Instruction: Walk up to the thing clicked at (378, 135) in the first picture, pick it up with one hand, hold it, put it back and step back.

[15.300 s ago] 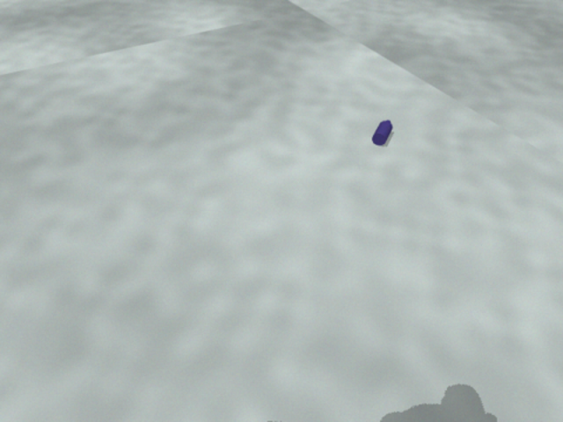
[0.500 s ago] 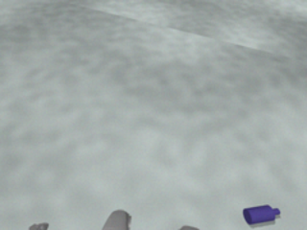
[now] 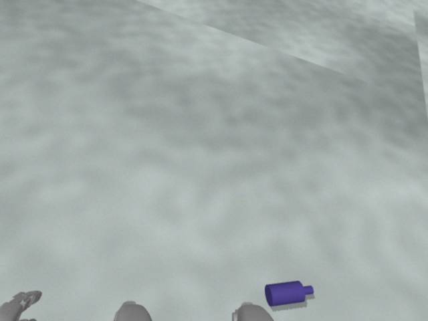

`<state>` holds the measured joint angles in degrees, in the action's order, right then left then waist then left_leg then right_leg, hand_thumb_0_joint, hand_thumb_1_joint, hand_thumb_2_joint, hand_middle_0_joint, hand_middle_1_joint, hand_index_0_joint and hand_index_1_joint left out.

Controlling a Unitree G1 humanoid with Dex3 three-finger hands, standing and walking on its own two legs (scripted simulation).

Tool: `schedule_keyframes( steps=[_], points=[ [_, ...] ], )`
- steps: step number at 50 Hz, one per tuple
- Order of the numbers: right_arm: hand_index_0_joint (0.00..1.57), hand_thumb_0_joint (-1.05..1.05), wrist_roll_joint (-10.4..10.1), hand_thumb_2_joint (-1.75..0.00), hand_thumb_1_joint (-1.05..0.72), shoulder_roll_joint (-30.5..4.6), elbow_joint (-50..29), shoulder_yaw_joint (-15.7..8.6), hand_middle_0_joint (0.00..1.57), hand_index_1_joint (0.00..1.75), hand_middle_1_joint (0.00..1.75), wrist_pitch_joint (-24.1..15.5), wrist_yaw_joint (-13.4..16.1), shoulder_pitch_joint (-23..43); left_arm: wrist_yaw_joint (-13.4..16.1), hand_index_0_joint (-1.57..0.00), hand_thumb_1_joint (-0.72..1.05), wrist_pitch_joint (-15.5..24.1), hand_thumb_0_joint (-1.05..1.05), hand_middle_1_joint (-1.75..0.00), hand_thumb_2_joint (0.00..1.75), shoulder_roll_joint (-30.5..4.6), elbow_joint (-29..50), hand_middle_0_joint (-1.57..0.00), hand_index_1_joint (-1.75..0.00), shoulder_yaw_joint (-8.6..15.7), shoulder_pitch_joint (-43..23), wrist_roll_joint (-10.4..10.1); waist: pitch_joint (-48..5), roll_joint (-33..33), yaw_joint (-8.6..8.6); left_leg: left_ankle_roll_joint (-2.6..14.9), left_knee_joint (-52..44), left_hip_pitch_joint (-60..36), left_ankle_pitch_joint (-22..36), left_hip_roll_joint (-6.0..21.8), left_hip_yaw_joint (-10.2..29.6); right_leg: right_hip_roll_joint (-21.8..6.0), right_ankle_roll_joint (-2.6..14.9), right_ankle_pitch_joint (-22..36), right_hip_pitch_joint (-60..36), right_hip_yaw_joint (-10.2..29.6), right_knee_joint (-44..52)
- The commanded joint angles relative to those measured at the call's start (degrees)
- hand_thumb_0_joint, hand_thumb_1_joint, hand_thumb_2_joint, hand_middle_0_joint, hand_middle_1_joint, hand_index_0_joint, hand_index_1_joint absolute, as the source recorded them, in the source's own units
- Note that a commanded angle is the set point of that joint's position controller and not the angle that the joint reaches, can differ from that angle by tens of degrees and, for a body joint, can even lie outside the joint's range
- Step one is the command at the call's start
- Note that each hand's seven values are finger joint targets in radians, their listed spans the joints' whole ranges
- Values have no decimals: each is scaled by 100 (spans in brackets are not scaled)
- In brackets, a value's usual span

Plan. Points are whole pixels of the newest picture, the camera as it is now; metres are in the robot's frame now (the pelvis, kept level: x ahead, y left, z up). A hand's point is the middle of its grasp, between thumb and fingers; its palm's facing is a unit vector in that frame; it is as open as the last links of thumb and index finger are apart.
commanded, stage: walk up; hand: left
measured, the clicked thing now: (290, 292) +0.31 -0.41 -0.68
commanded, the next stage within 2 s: none
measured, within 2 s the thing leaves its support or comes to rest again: neither
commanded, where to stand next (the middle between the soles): -0.04 -0.60 m, yaw +7 degrees
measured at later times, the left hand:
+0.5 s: hand out of the picture +0.08 +0.08 -0.14, palm faces -0.07 -0.94 -0.32, open 7.3 cm
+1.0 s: hand out of the picture +0.02 -0.14 -0.14, palm faces -0.05 -0.94 -0.33, open 7.3 cm
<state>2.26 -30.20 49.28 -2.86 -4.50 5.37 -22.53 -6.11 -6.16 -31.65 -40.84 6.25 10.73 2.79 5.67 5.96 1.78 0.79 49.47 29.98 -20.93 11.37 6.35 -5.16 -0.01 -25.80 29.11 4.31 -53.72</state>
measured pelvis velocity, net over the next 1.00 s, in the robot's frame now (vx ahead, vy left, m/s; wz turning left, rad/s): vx -0.08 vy -0.42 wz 0.07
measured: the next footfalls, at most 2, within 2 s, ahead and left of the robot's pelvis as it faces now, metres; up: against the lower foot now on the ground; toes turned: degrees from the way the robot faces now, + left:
right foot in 0.02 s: +0.08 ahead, -0.20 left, +0.00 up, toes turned +0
left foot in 0.28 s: +0.07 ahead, -0.04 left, +0.00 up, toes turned +6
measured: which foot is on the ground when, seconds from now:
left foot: down 0.00-0.02, up 0.04-0.26, down 0.28-0.66, up 0.68-0.88, down 0.90-1.00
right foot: up 0.00-0.00, down 0.02-0.28, up 0.30-0.62, down 0.64-0.90, up 0.92-1.00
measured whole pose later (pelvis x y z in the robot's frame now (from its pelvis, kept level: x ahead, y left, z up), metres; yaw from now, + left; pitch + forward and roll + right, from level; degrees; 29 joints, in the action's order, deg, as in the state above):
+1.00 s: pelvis -0.08 -0.42 +0.01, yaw +4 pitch -2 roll +0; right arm 0.9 -22.0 51.3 -0.9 -4.9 5.6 -20.5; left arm -3.2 -7.0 -26.4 -41.6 3.2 10.2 3.5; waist 9.4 6.3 -0.2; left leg 1.3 47.1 25.2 -19.7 0.9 -2.1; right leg 3.7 2.3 -27.8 33.4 5.2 -67.1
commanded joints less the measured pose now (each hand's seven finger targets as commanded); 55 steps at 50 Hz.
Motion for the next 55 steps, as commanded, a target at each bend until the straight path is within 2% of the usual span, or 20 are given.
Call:
schedule_keyframes(
  steps=[1, 2, 6, 10, 12, 13, 14, 15, 19, 28, 31, 32, 34, 38, 42, 43, 45, 46, 50, 55],
  points=[
    [20, 0, -106, -90, -90, -776, -225, -168, 20, 30, 30, 126, 179, 277, 189, -20, 90, 266, 0, -30, 90, -1284, 37, -20, -30, 478, 1724, 156, -678, 1264, -1304, 283, 2213, 2480, -1718, -1158, -1042, -609, 443, -183, -1858, 1514, 2688],
    [20, 0, -168, -90, -90, -922, -364, -329, 20, 30, 30, 154, 333, 572, 261, -20, 90, 316, 0, -30, 90, -1784, 407, -20, -30, 461, 501, 58, -451, 1395, -740, 298, 2567, 2113, -1708, -1232, -370, -1234, 1074, -340, -947, 3463, 4023],
    [20, 0, -344, -90, -90, -1261, 580, -354, 20, 30, 30, 92, 245, -463, 343, -20, 90, 290, 0, -30, 90, -1273, 398, -20, -30, 300, -399, 30, -433, 909, -83, 265, 1877, 866, -679, -726, -631, -763, 1384, -12, -940, 1620, 3001],
    [20, 0, -342, -90, -90, -947, 618, -321, 20, 30, 30, 30, 138, -868, 283, -20, 90, 217, 0, -30, 90, -743, 500, -20, -30, 72, -387, 77, -470, 864, -104, 359, -59, -676, -378, -1035, -903, -565, 1623, 1474, -730, 906, 2542],
    [20, 0, -263, -90, -90, -906, 640, -340, 20, 30, 30, -64, 156, -1405, 287, -20, 90, 152, 0, -30, 90, -518, 585, -20, -30, -67, -497, 39, -606, 411, 165, 344, -1639, -1872, 631, -986, -523, -306, 1316, 2107, -235, 456, 1493],
    [20, 0, -139, -90, -90, -1280, 517, -450, 20, 30, 30, -123, 207, -1472, 294, -20, 90, 166, 0, -30, 90, -228, 654, -20, -30, -173, -298, -9, -665, -540, 250, 366, -2417, -2505, 613, -304, 712, 21, 868, 1701, 420, 181, 460],
    [20, 0, -18, -90, -90, -1815, 208, -592, 20, 30, 30, -145, 280, -1072, 309, -20, 90, 168, 0, -30, 90, -5, 705, -20, -30, -211, -32, -30, -472, -1408, -8, 739, -2619, -2928, 1742, 1185, 3029, 741, 320, -147, 1634, 196, -441],
    [20, 0, -208, -90, -90, -2040, 126, -656, 20, 30, 30, -129, 304, -945, 382, -20, 90, 106, 0, -30, 90, -608, 645, -20, -30, -22, 30, 52, -624, -796, 45, 1330, -2412, -2644, 2398, 1989, 3461, 469, 241, -740, 1684, 705, -1092],
    [20, 0, -236, -90, -90, -1470, -76, -537, 20, 30, 30, -89, 289, -347, 332, -20, 90, 109, 0, -30, 90, -778, 501, -20, -30, 199, -60, -44, -393, -933, -212, 1361, -2041, -1360, 2004, 836, 1145, 493, 180, 156, 984, 940, -2155],
    [20, 0, -4, -90, -90, -1887, -303, -684, 20, 30, 30, -58, 214, -152, 86, -20, 90, 105, 0, -30, 90, -645, 608, -20, -30, 221, -258, -47, -586, -1926, -57, 1305, -1753, -597, 393, 630, 510, 94, -84, -588, 248, -95, -516],
    [20, 0, -5, -90, -90, -1710, -253, -565, 20, 30, 30, 52, 159, 366, 112, -20, 90, 128, 0, -30, 90, -596, 99, -20, -30, 336, 851, 6, -921, -1527, -735, 737, -657, 469, 22, 4, -325, 504, 76, 204, -1563, -626, 1217],
    [20, 0, -11, -90, -90, -1238, -222, -406, 20, 30, 30, 114, 170, 258, 155, -20, 90, 161, 0, -30, 90, -745, -63, -20, -30, 399, 1384, 107, -974, -374, -1067, 498, 717, 1195, -523, -468, -883, 569, 197, 94, -2044, -434, 1726],
    [20, 0, -170, -90, -90, -874, -510, -381, 20, 30, 30, 180, 333, 684, 267, -20, 90, 283, 0, -30, 90, -1757, 447, -20, -30, 468, 303, 97, -484, 1500, -722, 262, 2500, 1941, -1794, -1258, -302, -1165, 1186, -235, -744, 3526, 3901],
    [20, 0, -356, -90, -90, -1200, 448, -436, 20, 30, 30, 111, 241, -477, 354, -20, 90, 257, 0, -30, 90, -1177, 481, -20, -30, 294, -596, 86, -406, 963, -70, 170, 1882, 522, -744, -840, -695, -675, 1376, 244, -510, 1448, 2683],
    [20, 0, -319, -90, -90, -905, 565, -427, 20, 30, 30, 21, 126, -1055, 319, -20, 90, 156, 0, -30, 90, -696, 605, -20, -30, 53, -692, 110, -407, 729, 81, 343, -687, -1360, 93, -1061, -830, -374, 1381, 1449, 27, 724, 1886],
    [20, 0, -257, -90, -90, -935, 607, -446, 20, 30, 30, -31, 143, -1365, 335, -20, 90, 121, 0, -30, 90, -504, 627, -20, -30, -24, -641, 95, -545, 327, 191, 354, -1498, -1913, 408, -934, -396, -207, 1144, 1559, 195, 473, 1066],
    [20, 0, -16, -90, -90, -1797, 151, -643, 20, 30, 30, -121, 263, -903, 367, -20, 90, 123, 0, -30, 90, -54, 679, -20, -30, -145, -109, 39, -327, -1002, -93, 803, -2369, -2591, 1650, 1188, 3092, 677, 305, -295, 1812, 404, -776],
    [20, 0, -188, -90, -90, -2117, 97, -725, 20, 30, 30, -110, 273, -816, 440, -20, 90, 80, 0, -30, 90, -659, 617, -20, -30, 42, -67, 76, -611, -748, 51, 1335, -2464, -2226, 1898, 1931, 3678, 427, 229, -868, 1662, 866, -1330],
    [20, 0, -178, -90, -90, -1513, -101, -602, 20, 30, 30, -76, 287, -149, 361, -20, 90, 83, 0, -30, 90, -757, 442, -20, -30, 275, -39, -21, -336, -1060, -286, 1394, -2017, -932, 1377, 791, 1356, 430, 163, 142, 956, 870, -2436],
    [20, 0, -28, -90, -90, -1561, -283, -651, 20, 30, 30, -54, 207, -150, 191, -20, 90, 97, 0, -30, 90, -611, 531, -20, -30, 281, -133, -13, -591, -1359, -116, 1241, -1809, -926, 224, 377, 822, 297, -86, -3, 733, 296, -1613]
  ],
)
